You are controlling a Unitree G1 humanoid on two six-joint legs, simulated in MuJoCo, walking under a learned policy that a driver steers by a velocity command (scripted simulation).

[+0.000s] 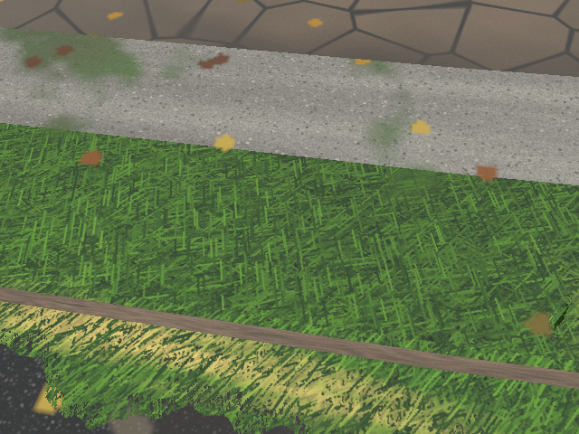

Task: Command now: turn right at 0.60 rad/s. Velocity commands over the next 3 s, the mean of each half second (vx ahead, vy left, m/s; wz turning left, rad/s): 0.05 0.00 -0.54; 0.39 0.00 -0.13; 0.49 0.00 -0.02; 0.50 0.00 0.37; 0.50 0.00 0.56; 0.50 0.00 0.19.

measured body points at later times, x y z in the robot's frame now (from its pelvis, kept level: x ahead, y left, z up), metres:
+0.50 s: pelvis -0.01 -0.02 -0.01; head +0.01 -0.04 +0.44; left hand +0.22 +0.20 -0.09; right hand +0.03 -0.33 -0.12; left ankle +0.01 +0.13 -0.73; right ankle -0.06 -0.12 -0.74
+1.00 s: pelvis +0.20 -0.08 -0.02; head +0.24 -0.10 +0.42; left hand +0.25 +0.21 -0.14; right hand +0.36 -0.37 -0.10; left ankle +0.36 -0.02 -0.74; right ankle -0.05 -0.12 -0.73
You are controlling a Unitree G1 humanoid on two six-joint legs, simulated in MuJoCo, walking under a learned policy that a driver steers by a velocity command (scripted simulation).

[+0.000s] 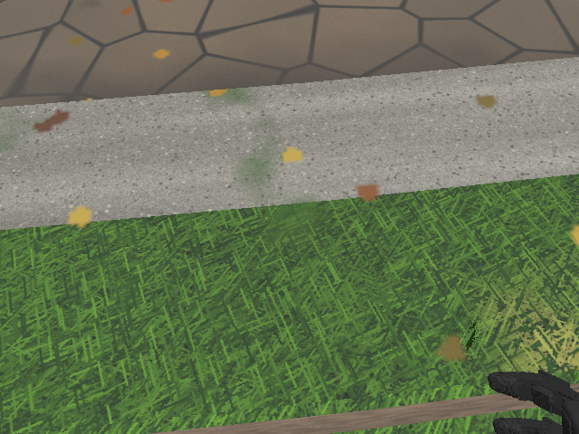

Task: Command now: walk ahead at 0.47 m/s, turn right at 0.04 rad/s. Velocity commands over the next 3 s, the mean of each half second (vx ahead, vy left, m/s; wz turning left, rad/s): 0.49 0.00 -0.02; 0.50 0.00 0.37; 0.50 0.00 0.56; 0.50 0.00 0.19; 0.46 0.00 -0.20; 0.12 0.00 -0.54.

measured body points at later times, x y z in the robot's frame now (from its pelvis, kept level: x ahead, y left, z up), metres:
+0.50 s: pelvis +0.29 -0.02 +0.01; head +0.32 -0.03 +0.46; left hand +0.52 +0.21 -0.06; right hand +0.30 -0.31 -0.12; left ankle +0.14 +0.10 -0.71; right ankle +0.44 -0.13 -0.71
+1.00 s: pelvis +0.56 -0.01 +0.01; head +0.60 +0.01 +0.46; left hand +0.52 +0.28 -0.11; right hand +0.82 -0.19 -0.07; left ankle +0.70 +0.14 -0.69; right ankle +0.44 -0.14 -0.71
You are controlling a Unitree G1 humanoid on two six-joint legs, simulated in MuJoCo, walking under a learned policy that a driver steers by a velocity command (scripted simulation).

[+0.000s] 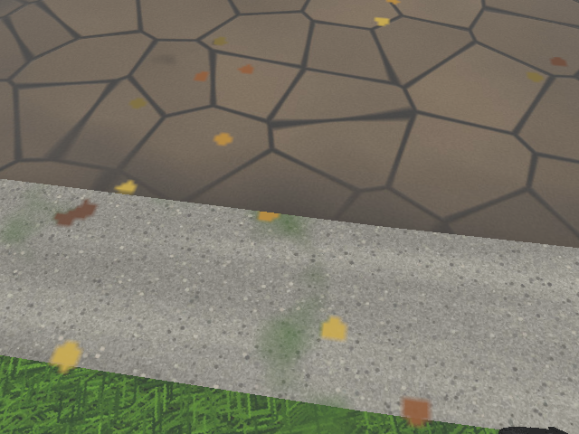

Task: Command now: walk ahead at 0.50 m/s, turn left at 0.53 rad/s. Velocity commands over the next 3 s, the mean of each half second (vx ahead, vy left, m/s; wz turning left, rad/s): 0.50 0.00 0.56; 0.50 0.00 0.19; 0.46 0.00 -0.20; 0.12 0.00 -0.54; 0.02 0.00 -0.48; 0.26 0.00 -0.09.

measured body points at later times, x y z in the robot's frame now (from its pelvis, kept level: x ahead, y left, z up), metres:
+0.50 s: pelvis +0.29 +0.02 +0.01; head +0.32 +0.05 +0.45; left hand +0.46 +0.31 -0.07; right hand +0.41 -0.25 -0.10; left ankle +0.16 +0.10 -0.73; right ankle +0.48 -0.07 -0.71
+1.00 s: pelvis +0.56 +0.11 +0.00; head +0.57 +0.12 +0.45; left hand +0.45 +0.34 -0.14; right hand +0.86 +0.01 -0.07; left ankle +0.62 +0.25 -0.73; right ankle +0.47 -0.06 -0.73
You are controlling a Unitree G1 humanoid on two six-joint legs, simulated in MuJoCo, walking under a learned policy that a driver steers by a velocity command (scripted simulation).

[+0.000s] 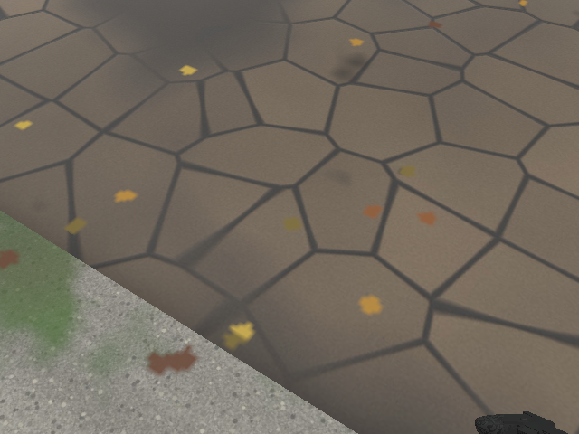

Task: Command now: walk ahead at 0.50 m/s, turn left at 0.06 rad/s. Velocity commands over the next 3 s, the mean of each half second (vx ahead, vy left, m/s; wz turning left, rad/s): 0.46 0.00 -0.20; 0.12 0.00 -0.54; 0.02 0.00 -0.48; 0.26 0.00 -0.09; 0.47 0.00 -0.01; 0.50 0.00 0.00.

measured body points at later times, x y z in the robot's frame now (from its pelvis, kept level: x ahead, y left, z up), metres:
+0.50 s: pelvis +0.29 -0.02 -0.01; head +0.30 -0.03 +0.44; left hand +0.51 +0.18 -0.10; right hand +0.26 -0.27 -0.15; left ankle +0.12 +0.11 -0.72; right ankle +0.38 -0.13 -0.72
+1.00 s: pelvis +0.42 -0.01 +0.01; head +0.44 -0.02 +0.46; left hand +0.68 +0.15 -0.08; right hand +0.41 -0.32 -0.08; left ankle +0.46 +0.08 -0.73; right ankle +0.35 -0.11 -0.65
